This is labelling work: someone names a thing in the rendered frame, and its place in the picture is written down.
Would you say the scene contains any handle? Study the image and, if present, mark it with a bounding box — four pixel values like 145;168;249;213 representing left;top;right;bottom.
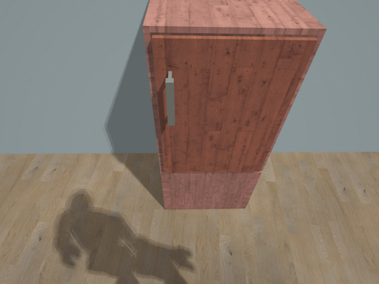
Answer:
165;71;175;125

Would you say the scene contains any cupboard door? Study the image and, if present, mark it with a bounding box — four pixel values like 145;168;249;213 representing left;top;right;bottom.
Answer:
152;35;318;173

